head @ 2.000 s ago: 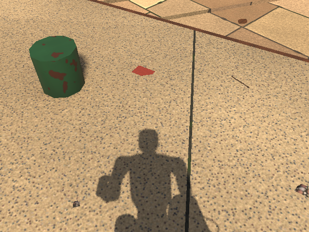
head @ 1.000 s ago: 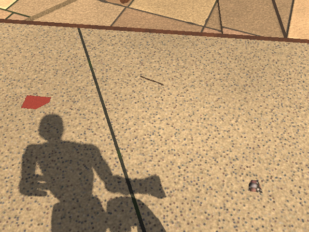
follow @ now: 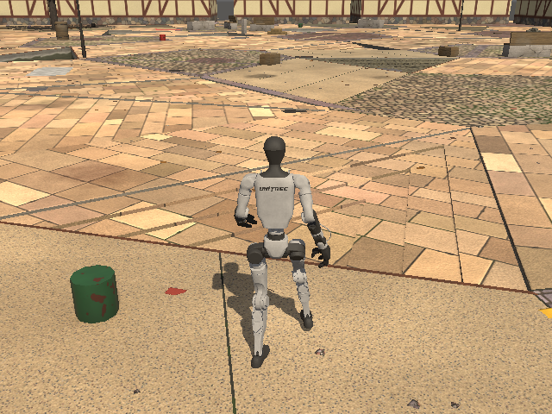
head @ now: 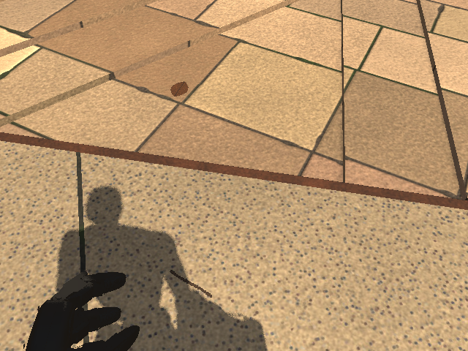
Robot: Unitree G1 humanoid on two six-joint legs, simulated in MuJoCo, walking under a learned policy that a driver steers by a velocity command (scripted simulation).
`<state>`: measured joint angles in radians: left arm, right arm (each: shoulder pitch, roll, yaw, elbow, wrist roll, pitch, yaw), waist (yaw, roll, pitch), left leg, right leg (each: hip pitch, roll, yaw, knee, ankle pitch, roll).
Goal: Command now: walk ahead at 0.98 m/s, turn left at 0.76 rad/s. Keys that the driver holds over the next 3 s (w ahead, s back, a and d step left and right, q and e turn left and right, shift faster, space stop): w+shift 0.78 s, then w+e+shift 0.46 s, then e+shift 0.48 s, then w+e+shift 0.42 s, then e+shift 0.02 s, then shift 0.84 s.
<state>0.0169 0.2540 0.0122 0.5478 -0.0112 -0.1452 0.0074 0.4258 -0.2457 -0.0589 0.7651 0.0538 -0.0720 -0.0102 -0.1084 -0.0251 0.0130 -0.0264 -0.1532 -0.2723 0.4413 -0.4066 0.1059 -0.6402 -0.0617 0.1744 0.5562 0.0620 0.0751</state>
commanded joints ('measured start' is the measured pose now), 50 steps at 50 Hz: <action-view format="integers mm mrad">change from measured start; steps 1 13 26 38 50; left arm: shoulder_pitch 7 357 503 206 613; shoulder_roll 150 78 235 51 261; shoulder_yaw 69 55 62 9 128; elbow -55 168 302 133 208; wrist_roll -31 -5 13 0 -26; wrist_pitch -19 13 67 63 71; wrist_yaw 1 -33 2 -8 -60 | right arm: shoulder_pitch -26 -250 -239 -106 -200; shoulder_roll -148 -42 -191 -105 -262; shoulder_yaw -43 35 -32 -4 -31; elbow -49 -175 -215 -15 -34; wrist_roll -5 -27 -18 -52 -72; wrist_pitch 1 -5 -19 -53 -20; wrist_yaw -10 40 55 38 -4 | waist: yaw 81 103 -41 147 448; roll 149 -52 -176 58 127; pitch -9 72 -103 112 -124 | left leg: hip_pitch -168 -794 -133 -270 -201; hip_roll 177 264 86 353 314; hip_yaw -177 150 391 3 422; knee -1 745 166 -337 544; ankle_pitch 297 137 331 88 1445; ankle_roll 90 -18 47 173 -49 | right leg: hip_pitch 344 513 682 -127 724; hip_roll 59 -166 -170 -126 163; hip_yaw -82 190 -196 -70 -292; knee -85 -379 1 545 231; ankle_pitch -38 -372 872 -193 -129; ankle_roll -16 -288 -173 -96 -267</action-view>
